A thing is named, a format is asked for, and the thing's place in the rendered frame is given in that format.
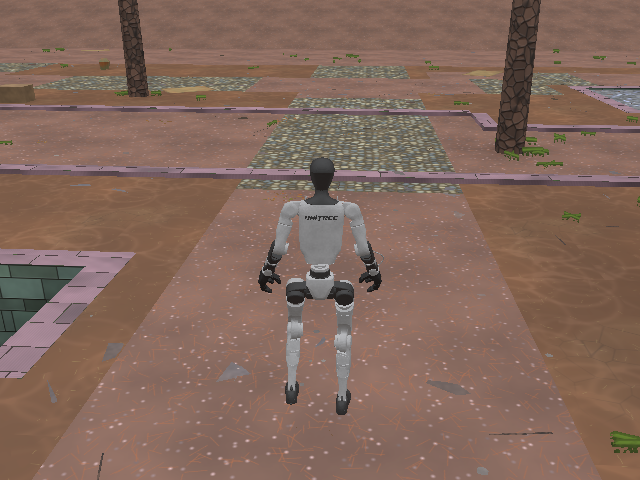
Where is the right robot hand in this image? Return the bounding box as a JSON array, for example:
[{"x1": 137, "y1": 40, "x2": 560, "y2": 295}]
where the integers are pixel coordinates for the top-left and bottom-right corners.
[{"x1": 359, "y1": 271, "x2": 382, "y2": 292}]

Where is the left robot upper arm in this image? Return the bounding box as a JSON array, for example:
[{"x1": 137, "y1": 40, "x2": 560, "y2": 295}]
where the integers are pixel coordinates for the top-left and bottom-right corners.
[{"x1": 272, "y1": 201, "x2": 301, "y2": 255}]

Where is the robot left thigh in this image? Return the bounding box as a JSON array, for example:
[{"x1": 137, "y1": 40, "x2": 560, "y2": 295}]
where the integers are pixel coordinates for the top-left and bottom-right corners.
[{"x1": 286, "y1": 278, "x2": 306, "y2": 340}]

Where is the right robot forearm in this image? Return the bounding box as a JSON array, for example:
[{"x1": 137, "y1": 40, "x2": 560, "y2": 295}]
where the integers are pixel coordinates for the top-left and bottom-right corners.
[{"x1": 360, "y1": 241, "x2": 379, "y2": 276}]

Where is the left robot hand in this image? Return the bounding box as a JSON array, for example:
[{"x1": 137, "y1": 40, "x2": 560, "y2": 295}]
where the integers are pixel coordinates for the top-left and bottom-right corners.
[{"x1": 258, "y1": 270, "x2": 281, "y2": 293}]

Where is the right robot upper arm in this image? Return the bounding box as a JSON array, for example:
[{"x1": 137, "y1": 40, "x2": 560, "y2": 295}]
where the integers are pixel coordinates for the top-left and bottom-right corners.
[{"x1": 342, "y1": 201, "x2": 370, "y2": 257}]

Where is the humanoid robot torso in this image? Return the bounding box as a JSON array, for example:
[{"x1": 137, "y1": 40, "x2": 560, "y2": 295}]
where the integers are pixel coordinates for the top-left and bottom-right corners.
[{"x1": 298, "y1": 196, "x2": 345, "y2": 300}]

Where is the left robot forearm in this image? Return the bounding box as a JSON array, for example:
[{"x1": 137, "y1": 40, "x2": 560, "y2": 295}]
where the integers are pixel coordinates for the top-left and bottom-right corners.
[{"x1": 262, "y1": 240, "x2": 282, "y2": 276}]

